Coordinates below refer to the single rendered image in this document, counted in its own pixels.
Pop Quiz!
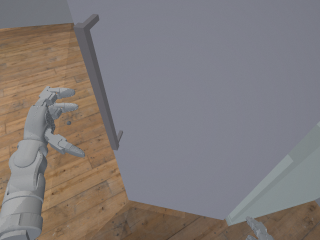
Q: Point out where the fridge door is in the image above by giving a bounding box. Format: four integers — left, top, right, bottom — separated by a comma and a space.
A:
67, 0, 320, 220

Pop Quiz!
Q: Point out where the handle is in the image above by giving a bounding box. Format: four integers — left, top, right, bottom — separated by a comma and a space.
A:
73, 14, 123, 151

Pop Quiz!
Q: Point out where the right robot hand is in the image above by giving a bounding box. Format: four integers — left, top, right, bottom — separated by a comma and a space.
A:
245, 216, 275, 240

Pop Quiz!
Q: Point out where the left robot hand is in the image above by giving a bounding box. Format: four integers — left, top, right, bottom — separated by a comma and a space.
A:
23, 86, 85, 158

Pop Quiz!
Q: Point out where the left robot forearm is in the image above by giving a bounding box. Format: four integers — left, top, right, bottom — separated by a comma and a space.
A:
0, 139, 49, 240

